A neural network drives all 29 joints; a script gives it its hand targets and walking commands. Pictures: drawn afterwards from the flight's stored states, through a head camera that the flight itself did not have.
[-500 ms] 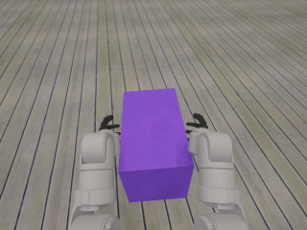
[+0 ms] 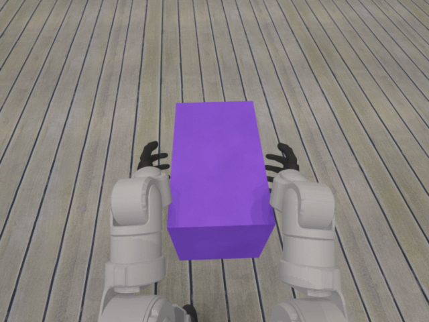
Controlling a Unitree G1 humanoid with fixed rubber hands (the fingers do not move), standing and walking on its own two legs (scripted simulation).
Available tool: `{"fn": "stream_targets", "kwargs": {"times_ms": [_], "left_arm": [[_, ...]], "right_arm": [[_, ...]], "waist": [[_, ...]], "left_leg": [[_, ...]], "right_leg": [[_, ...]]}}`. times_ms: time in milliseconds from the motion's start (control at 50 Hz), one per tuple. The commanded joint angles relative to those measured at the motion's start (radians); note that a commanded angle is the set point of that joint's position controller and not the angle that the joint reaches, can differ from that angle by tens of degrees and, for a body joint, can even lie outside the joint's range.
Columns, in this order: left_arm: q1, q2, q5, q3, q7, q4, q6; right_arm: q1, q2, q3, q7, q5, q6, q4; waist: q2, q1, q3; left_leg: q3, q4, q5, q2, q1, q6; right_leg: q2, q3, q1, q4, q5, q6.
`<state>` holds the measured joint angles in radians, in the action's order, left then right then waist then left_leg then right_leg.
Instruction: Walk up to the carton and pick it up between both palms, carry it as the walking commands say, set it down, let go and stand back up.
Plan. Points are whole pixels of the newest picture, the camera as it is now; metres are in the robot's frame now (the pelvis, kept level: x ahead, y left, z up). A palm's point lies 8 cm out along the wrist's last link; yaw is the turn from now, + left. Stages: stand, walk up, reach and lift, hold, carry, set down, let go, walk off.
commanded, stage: carry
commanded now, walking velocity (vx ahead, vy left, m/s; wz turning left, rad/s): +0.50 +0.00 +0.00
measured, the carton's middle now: (216, 179) +0.38 +0.02 +0.00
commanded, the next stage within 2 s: none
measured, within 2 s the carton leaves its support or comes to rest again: neither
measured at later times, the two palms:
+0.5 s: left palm (193, 56) +0.70 +0.10 +0.07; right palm (285, 59) +0.71 -0.14 +0.07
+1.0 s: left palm out of the picture +1.09 +0.08 +0.08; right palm out of the picture +1.08 -0.16 +0.09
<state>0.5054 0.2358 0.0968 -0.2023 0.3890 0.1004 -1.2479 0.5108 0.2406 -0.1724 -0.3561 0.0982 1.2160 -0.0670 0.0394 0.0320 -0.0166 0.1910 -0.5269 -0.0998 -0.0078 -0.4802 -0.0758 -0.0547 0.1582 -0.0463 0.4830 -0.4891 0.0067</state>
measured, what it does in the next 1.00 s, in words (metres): walks ahead: right foot, then left foot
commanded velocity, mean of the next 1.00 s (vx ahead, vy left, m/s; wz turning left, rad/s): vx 0.50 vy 0.00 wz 0.00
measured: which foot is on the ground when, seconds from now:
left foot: down 0.00-0.38, up 0.40-0.62, down 0.64-0.98, up 1.00-1.00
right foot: down 0.00-0.02, up 0.04-0.32, down 0.34-0.68, up 0.70-0.92, down 0.94-1.00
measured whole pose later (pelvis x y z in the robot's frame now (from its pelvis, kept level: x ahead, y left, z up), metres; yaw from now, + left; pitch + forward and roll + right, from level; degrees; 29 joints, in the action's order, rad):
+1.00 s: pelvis +0.76 -0.02 +0.00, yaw +1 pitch +5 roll -2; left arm 0.52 0.24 0.14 -0.17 0.33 0.01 -1.18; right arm 0.49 0.23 -0.20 -0.38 0.10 1.21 -0.09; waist -0.03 -0.05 0.00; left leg 0.09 -0.83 -0.47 0.10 -0.20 0.03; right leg 0.00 0.16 -0.35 0.50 -0.26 -0.06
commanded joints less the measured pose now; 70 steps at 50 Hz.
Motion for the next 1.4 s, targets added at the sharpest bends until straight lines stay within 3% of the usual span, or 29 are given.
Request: {"fn": "stream_targets", "kwargs": {"times_ms": [0, 60, 140, 280, 300, 360, 380, 400, 480, 520, 540, 600, 620, 660, 700, 760, 880, 900, 920, 940, 960, 1040, 1100, 1160, 1180, 1200, 1220, 1280, 1380], "left_arm": [[0.599, 1.008, -0.43, 0.642, -0.484, 0.013, -0.011], [0.543, 1.048, -0.422, 0.642, -0.484, 0.001, 0.029], [0.584, 1.062, -0.442, 0.676, -0.463, 0.09, 0.06], [0.501, 1.024, -0.382, 0.654, -0.415, 0.099, 0.067], [0.476, 1.018, -0.388, 0.678, -0.418, 0.112, 0.07], [0.426, 1.042, -0.344, 0.651, -0.439, -0.046, 0.059], [0.408, 1.031, -0.341, 0.647, -0.446, -0.052, 0.055], [0.414, 1.068, -0.364, 0.665, -0.456, -0.01, 0.068], [0.534, 1.117, -0.431, 0.691, -0.459, 0.069, 0.081], [0.576, 1.069, -0.456, 0.697, -0.456, 0.136, 0.065], [0.565, 1.068, -0.456, 0.683, -0.467, 0.057, 0.059], [0.611, 1.09, -0.48, 0.709, -0.466, 0.11, 0.044], [0.623, 1.065, -0.454, 0.689, -0.468, 0.101, 0.035], [0.566, 1.016, -0.417, 0.642, -0.481, -0.015, 0.004], [0.492, 1.019, -0.41, 0.638, -0.501, -0.098, 0.001], [0.509, 1.074, -0.423, 0.606, -0.499, -0.116, 0.016], [0.58, 1.07, -0.422, 0.623, -0.442, 0.032, 0.054], [0.528, 1.059, -0.41, 0.631, -0.435, 0.016, 0.055], [0.568, 1.063, -0.4, 0.625, -0.432, 0.04, 0.05], [0.491, 1.014, -0.361, 0.617, -0.44, -0.013, 0.045], [0.465, 1.036, -0.332, 0.591, -0.434, -0.049, 0.052], [0.587, 1.085, -0.383, 0.649, -0.434, 0.055, 0.077], [0.568, 1.073, -0.421, 0.645, -0.443, 0.056, 0.063], [0.602, 1.061, -0.443, 0.681, -0.454, 0.068, 0.042], [0.671, 1.036, -0.456, 0.684, -0.462, 0.145, 0.037], [0.7, 1.033, -0.478, 0.707, -0.475, 0.144, 0.019], [0.608, 1.021, -0.463, 0.675, -0.499, -0.011, -0.003], [0.561, 1.065, -0.477, 0.66, -0.512, -0.031, 0.009], [0.599, 1.039, -0.449, 0.641, -0.462, 0.104, 0.051]], "right_arm": [[0.425, 1.037, 0.496, 0.382, -0.336, -0.024, 0.004], [0.464, 1.12, 0.597, 0.396, -0.364, -0.031, -0.045], [0.494, 1.089, 0.57, 0.425, -0.414, -0.055, -0.105], [0.415, 0.993, 0.594, 0.433, -0.403, -0.014, -0.085], [0.429, 0.947, 0.587, 0.439, -0.4, -0.019, -0.115], [0.434, 1.012, 0.629, 0.444, -0.404, 0.006, -0.018], [0.389, 1.04, 0.612, 0.444, -0.38, 0.013, 0.04], [0.468, 1.04, 0.648, 0.451, -0.413, -0.015, -0.075], [0.59, 1.051, 0.641, 0.437, -0.431, -0.049, -0.172], [0.477, 1.058, 0.582, 0.428, -0.393, -0.035, -0.076], [0.531, 1.053, 0.585, 0.426, -0.39, -0.032, -0.055], [0.538, 1.017, 0.56, 0.408, -0.372, -0.039, -0.163], [0.501, 1.033, 0.553, 0.41, -0.36, -0.03, -0.099], [0.424, 1.003, 0.491, 0.408, -0.327, -0.023, 0.054], [0.376, 1.021, 0.51, 0.406, -0.312, -0.021, 0.081], [0.448, 1.079, 0.532, 0.413, -0.325, -0.03, 0.017], [0.557, 1.039, 0.568, 0.421, -0.401, -0.035, -0.111], [0.458, 1.019, 0.552, 0.424, -0.385, -0.024, -0.027], [0.518, 1.033, 0.56, 0.434, -0.408, -0.01, -0.022], [0.503, 1.044, 0.581, 0.439, -0.408, 0.003, 0.0], [0.528, 1.062, 0.631, 0.455, -0.445, 0.015, -0.001], [0.603, 1.08, 0.643, 0.467, -0.472, -0.009, -0.055], [0.564, 1.056, 0.583, 0.434, -0.426, -0.021, -0.04], [0.495, 1.045, 0.552, 0.417, -0.367, -0.016, -0.024], [0.466, 1.047, 0.537, 0.41, -0.347, -0.025, -0.023], [0.428, 1.036, 0.513, 0.409, -0.338, -0.025, 0.034], [0.468, 1.009, 0.483, 0.399, -0.316, -0.024, 0.034], [0.421, 1.085, 0.539, 0.383, -0.305, -0.039, -0.019], [0.588, 1.056, 0.586, 0.408, -0.403, -0.05, -0.178]], "waist": [[-0.378, -0.078, 0.744], [0.01, -0.067, 0.572], [-0.233, -0.055, 0.491], [-0.226, -0.03, 0.546], [-0.254, 0.003, 0.597], [0.257, 0.003, 0.701], [0.247, -0.005, 0.691], [0.08, 0.007, 0.652], [0.034, -0.002, 0.548], [0.028, -0.008, 0.509], [0.15, -0.015, 0.468], [-0.009, -0.04, 0.562], [-0.066, -0.054, 0.598], [-0.45, -0.082, 0.589], [-0.183, -0.079, 0.523], [-0.062, -0.069, 0.472], [-0.267, -0.041, 0.545], [-0.211, -0.008, 0.6], [-0.118, 0.016, 0.632], [0.131, 0.007, 0.676], [0.237, 0.012, 0.663], [0.065, 0.01, 0.454], [0.108, 0.0, 0.472], [0.008, -0.051, 0.584], [-0.014, -0.084, 0.626], [-0.375, -0.096, 0.621], [-0.361, -0.085, 0.503], [-0.085, -0.089, 0.464], [-0.234, -0.051, 0.478]], "left_leg": [[-0.783, 0.101, 0.501, 0.439, 1.125, -0.313], [-0.504, 0.126, 0.635, 0.396, 0.979, -0.178], [-0.299, 0.194, 0.62, 0.312, 0.876, -0.077], [0.034, -0.072, 0.889, 0.154, 0.56, 0.06], [0.034, -0.205, 0.807, 0.132, 0.419, 0.082], [-0.136, -0.831, -0.46, -0.011, -0.241, 0.108], [-0.213, -0.908, -0.427, 0.044, -0.296, 0.086], [-0.224, -0.859, -0.379, 0.062, -0.336, 0.077], [-0.247, -0.302, -0.345, 0.131, -0.128, 0.073], [-0.078, -0.215, -0.321, 0.056, 0.018, 0.074], [-0.084, -0.104, -0.249, 0.072, 0.098, 0.067], [0.022, 0.061, 0.0, 0.021, 0.416, 0.037], [-0.047, 0.044, -0.069, 0.079, 0.58, 0.007], [-0.703, 0.165, 0.227, 0.45, 0.915, -0.22], [-0.608, 0.147, 0.433, 0.454, 0.889, -0.217], [-0.419, 0.182, 0.507, 0.366, 0.827, -0.113], [-0.026, -0.032, 0.745, 0.197, 0.633, 0.035], [0.007, -0.154, 0.678, 0.157, 0.426, 0.065], [0.0, -0.322, 0.275, 0.118, 0.109, 0.114], [-0.041, -0.593, -0.25, 0.039, -0.117, 0.112], [-0.12, -0.689, -0.476, 0.002, -0.254, 0.098], [-0.26, -0.35, -0.503, 0.131, -0.397, 0.072], [-0.089, -0.054, -0.32, 0.041, -0.069, 0.08], [-0.002, 0.084, 0.067, 0.017, 0.575, 0.024], [-0.197, 0.068, 0.047, 0.165, 0.809, -0.06], [-0.63, 0.141, 0.422, 0.42, 0.956, -0.2], [-0.666, 0.105, 0.747, 0.448, 0.981, -0.244], [-0.491, 0.122, 0.675, 0.424, 0.997, -0.189], [-0.161, 0.136, 0.712, 0.254, 0.801, -0.024]], "right_leg": [[0.131, -0.1, -0.652, 0.724, -0.065, 0.014], [-0.017, -0.188, -0.773, 0.695, 0.025, 0.002], [0.006, -0.084, -0.68, 0.415, 0.174, -0.002], [0.139, 0.109, 0.032, -0.127, 0.636, -0.04], [0.081, 0.06, 0.241, -0.09, 0.661, -0.1], [-0.381, -0.601, 0.729, -0.004, 1.252, -0.331], [-0.388, -0.563, 0.698, -0.033, 1.174, -0.315], [-0.356, -0.489, 0.675, -0.04, 1.11, -0.284], [-0.277, -0.291, 0.297, -0.128, 0.678, -0.151], [-0.258, -0.215, 0.136, -0.192, 0.606, -0.17], [-0.244, -0.161, 0.058, -0.197, 0.521, -0.139], [-0.113, -0.004, -0.057, 0.0, 0.431, -0.057], [-0.091, 0.012, -0.189, 0.127, 0.399, -0.042], [0.096, -0.034, -0.639, 0.581, -0.09, 0.02], [0.017, -0.112, -0.732, 0.633, -0.122, 0.007], [-0.022, -0.125, -0.707, 0.476, 0.054, 0.034], [0.108, 0.064, -0.125, -0.124, 0.463, -0.015], [0.063, 0.022, 0.186, -0.132, 0.527, -0.054], [-0.119, -0.184, 0.479, -0.05, 0.756, -0.12], [-0.323, -0.511, 0.667, -0.041, 1.059, -0.228], [-0.36, -0.578, 0.707, -0.007, 1.281, -0.3], [-0.32, -0.411, 0.567, -0.046, 1.012, -0.199], [-0.264, -0.229, 0.356, -0.119, 0.78, -0.14], [-0.105, 0.004, -0.091, 0.113, 0.687, -0.025], [-0.047, 0.02, -0.32, 0.302, 0.661, 0.007], [0.058, 0.013, -0.568, 0.632, 0.095, 0.057], [0.067, -0.105, -0.702, 0.746, -0.089, 0.021], [-0.038, -0.206, -0.88, 0.696, -0.121, 0.013], [0.053, -0.042, -0.537, 0.219, 0.275, 0.014]]}}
